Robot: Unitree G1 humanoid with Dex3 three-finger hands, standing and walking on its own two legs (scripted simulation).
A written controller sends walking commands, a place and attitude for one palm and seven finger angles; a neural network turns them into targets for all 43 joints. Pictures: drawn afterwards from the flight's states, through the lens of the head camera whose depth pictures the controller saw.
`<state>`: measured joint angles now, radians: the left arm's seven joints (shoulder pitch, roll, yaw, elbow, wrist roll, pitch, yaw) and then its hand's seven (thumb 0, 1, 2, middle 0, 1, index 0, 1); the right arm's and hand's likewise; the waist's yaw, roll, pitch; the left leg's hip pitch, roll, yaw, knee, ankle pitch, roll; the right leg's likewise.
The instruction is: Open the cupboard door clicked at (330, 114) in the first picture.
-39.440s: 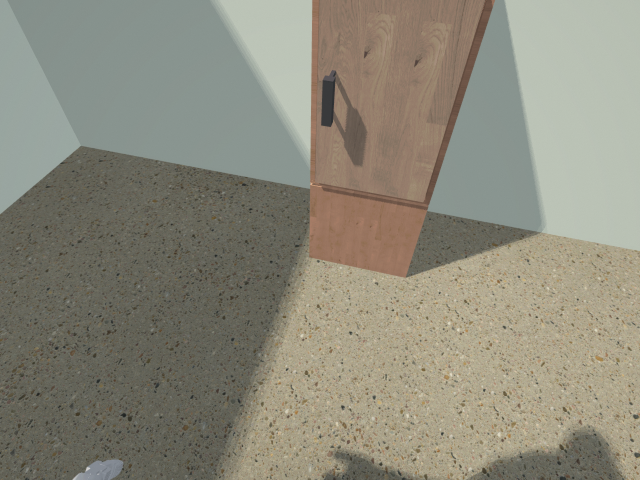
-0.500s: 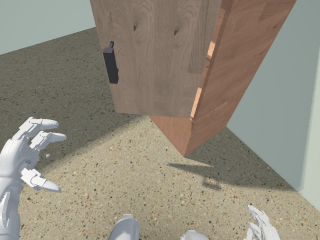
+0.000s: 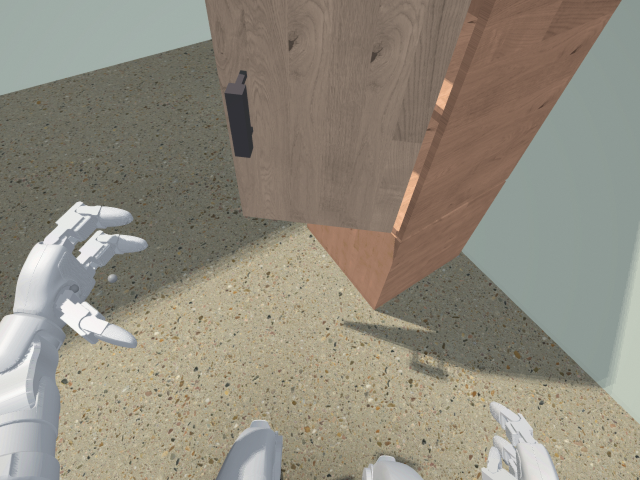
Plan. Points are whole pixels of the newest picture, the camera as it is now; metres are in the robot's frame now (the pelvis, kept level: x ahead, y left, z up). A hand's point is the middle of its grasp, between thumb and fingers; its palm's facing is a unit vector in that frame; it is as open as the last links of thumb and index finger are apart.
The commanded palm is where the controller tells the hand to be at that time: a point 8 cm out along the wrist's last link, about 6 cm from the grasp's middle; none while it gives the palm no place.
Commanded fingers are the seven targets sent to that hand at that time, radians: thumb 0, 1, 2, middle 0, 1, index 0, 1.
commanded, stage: move the hooked fingers beside the handle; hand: left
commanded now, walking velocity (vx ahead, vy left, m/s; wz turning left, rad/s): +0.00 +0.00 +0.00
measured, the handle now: (243, 114) +0.65 +0.18 +0.05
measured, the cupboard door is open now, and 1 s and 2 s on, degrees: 50 50 50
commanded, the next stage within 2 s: none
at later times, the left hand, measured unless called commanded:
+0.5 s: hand (156, 208) +0.42 +0.25 +0.07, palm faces -0.03 -1.00 -0.01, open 14.0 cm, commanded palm +0.41 +0.30 +0.06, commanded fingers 0.00 -0.50 0.30 -0.30 -1.20 -0.30 -1.20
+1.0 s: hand (177, 158) +0.51 +0.25 +0.07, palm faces -0.03 -1.00 -0.01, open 14.0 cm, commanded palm +0.52 +0.29 +0.06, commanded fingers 0.00 -0.50 0.30 -0.30 -1.20 -0.30 -1.20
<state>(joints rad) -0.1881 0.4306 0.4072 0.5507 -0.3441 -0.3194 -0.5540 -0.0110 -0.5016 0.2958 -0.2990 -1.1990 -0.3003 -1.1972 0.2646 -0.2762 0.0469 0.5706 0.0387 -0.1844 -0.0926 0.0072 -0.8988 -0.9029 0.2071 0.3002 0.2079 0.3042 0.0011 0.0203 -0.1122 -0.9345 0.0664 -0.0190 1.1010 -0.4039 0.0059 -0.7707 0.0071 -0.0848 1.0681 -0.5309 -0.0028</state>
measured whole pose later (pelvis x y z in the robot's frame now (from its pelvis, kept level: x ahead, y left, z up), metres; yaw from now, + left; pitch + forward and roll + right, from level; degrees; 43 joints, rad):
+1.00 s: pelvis +0.00 +0.00 -0.03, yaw -4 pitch +23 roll -5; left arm -0.93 0.72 0.50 1.23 -0.12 -0.35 -0.47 -0.01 -0.50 0.30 -0.30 -1.20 -0.30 -1.20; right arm 0.36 -0.28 0.06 0.64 0.02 0.01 -0.06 0.00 -0.90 -0.90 0.21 0.30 0.21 0.30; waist -0.16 0.02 -0.11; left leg -1.19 0.11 -0.02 1.22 -0.44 0.01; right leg -1.03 0.05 -0.07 1.17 -0.55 0.00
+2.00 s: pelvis +0.02 +0.02 -0.03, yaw -5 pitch +29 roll -8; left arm -1.17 0.86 0.48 1.29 -0.02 -0.25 -0.41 -0.01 -0.50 0.30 -0.30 -1.20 -0.30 -1.20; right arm 0.39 -0.27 0.09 0.61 -0.02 0.06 -0.03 0.00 -0.90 -0.90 0.21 0.30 0.21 0.30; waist -0.24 0.04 -0.09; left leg -1.30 0.11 -0.04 1.24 -0.46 0.02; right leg -1.10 0.06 -0.09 1.13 -0.54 0.01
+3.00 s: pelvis +0.02 +0.01 -0.03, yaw -5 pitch +29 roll -7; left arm -1.16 0.76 0.46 1.25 -0.02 -0.28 -0.32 -0.01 -0.50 0.30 -0.30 -1.20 -0.29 -1.20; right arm 0.40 -0.26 0.08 0.65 -0.03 0.05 -0.01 0.00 -0.90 -0.90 0.21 0.30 0.21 0.30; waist -0.24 0.05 -0.10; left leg -1.30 0.11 -0.04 1.24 -0.46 0.01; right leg -1.12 0.06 -0.08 1.15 -0.55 0.01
